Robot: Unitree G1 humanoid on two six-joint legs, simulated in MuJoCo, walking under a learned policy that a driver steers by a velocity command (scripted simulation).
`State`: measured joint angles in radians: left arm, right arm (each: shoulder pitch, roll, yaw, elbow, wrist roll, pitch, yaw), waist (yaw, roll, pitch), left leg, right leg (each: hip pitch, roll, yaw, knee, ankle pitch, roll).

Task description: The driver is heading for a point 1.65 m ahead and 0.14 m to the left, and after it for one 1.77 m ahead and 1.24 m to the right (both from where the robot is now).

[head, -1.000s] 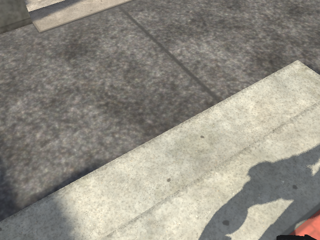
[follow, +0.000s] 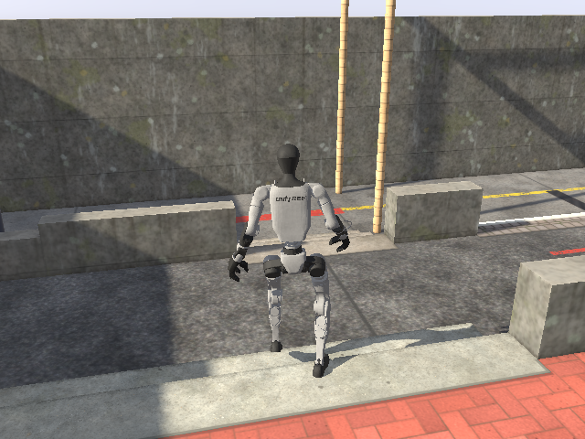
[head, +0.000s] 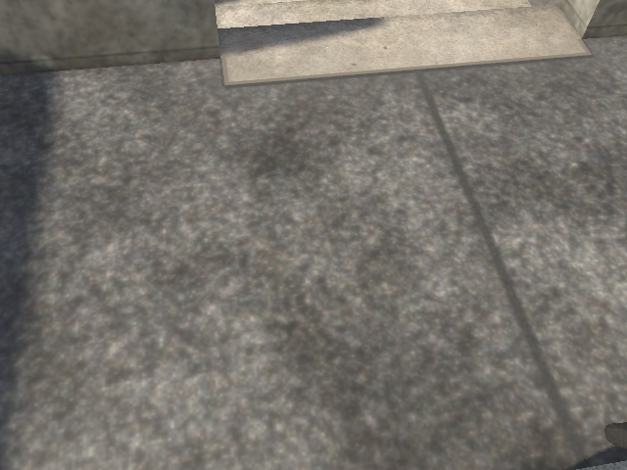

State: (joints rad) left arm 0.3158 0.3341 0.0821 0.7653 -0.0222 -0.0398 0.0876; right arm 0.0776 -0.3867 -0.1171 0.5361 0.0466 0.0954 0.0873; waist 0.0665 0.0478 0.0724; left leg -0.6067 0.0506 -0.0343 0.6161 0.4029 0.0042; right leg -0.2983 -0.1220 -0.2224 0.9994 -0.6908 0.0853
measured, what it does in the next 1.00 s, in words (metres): goes down: left foot 0.18 m lower, then right foot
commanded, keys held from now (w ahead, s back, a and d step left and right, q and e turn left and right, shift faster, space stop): q+shift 0.42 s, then e+shift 0.34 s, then w+e+shift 0.24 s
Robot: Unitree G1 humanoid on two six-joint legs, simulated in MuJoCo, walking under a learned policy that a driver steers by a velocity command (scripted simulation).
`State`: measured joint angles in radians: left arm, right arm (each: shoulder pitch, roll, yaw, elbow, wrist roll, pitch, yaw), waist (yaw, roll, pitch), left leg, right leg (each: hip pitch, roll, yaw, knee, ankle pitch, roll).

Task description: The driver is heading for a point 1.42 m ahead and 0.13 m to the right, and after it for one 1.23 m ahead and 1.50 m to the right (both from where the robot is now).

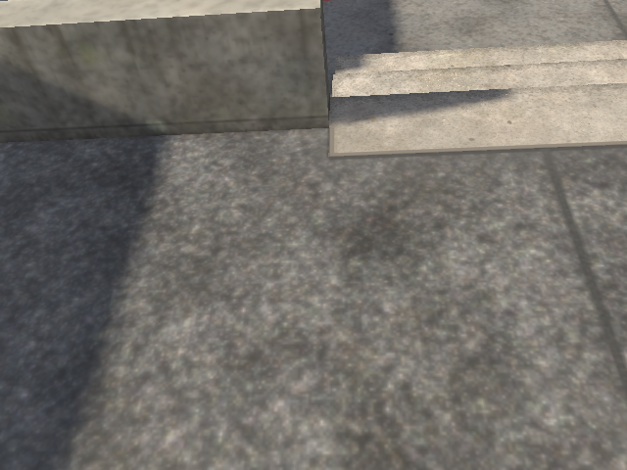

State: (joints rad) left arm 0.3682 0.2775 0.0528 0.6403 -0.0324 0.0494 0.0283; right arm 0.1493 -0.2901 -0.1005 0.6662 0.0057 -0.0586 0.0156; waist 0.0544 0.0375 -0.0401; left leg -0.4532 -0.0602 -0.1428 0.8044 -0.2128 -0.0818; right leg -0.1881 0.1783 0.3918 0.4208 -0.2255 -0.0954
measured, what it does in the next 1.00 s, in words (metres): goes down: left foot, then right foot 0.18 m lower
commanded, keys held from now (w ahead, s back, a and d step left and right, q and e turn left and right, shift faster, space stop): w+e+shift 0.44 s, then w+q+shift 0.56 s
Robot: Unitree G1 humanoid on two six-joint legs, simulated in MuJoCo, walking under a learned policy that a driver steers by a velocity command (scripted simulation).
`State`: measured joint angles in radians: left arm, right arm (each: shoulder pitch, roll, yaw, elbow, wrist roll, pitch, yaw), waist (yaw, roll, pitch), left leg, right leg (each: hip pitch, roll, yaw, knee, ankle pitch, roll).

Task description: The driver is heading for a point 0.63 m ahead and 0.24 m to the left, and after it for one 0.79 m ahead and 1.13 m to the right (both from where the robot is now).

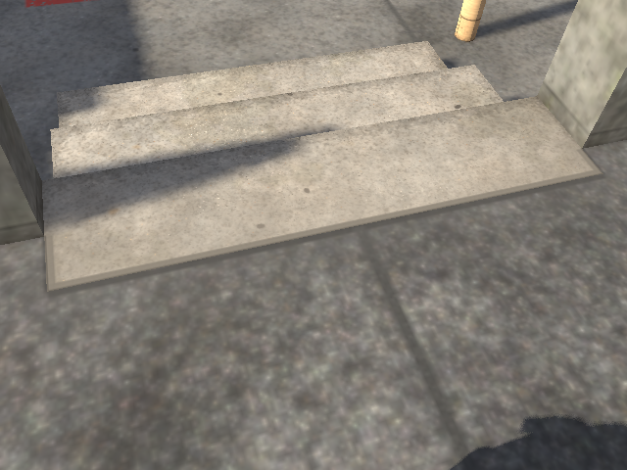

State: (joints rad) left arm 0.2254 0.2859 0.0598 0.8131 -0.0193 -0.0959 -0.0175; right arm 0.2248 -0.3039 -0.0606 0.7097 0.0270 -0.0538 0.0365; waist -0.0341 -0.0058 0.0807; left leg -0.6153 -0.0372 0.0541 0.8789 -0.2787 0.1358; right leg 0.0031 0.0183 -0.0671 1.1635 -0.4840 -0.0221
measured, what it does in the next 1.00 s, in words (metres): walks ahead, turning left: right foot, then left foot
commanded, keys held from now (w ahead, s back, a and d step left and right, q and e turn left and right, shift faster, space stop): w+q+shift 0.56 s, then e+shift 0.44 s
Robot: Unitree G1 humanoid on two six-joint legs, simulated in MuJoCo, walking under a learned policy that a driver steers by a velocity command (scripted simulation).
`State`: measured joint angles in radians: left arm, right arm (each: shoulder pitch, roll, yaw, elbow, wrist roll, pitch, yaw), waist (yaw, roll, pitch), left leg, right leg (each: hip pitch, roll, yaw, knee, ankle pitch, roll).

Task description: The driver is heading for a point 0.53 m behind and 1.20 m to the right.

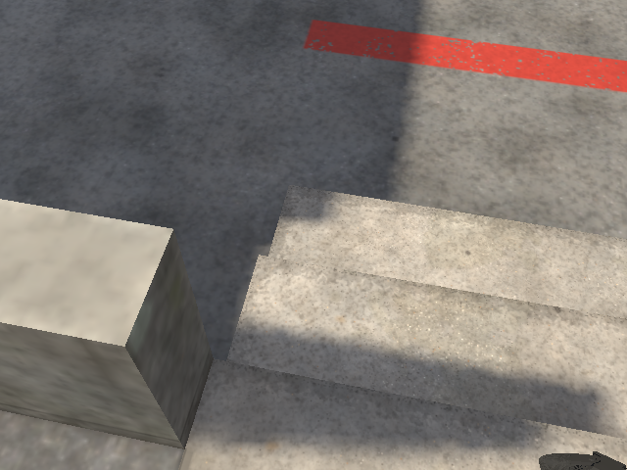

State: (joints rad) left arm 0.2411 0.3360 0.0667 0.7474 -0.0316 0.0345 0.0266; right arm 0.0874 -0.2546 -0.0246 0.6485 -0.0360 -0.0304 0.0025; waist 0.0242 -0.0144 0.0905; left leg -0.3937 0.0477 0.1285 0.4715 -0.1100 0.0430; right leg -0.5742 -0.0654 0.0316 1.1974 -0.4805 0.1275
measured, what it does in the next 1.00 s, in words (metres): walks ahead, turning right: right foot, then left foot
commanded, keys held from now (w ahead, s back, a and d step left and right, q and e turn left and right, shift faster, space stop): e+shift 1.00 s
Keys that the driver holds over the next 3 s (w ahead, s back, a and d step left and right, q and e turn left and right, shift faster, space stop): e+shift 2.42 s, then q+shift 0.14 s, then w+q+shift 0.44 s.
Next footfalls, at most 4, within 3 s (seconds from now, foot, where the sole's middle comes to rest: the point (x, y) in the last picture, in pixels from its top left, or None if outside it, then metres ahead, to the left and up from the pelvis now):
0.20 right None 0.13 -0.15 -0.77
0.68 left None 0.24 0.02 -0.77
1.16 right None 0.01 -0.13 -0.77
1.64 left None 0.22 -0.15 -0.77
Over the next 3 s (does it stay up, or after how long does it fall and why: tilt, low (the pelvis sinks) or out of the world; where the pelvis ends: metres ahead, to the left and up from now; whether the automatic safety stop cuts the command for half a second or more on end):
stays up -0.01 -0.22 0.00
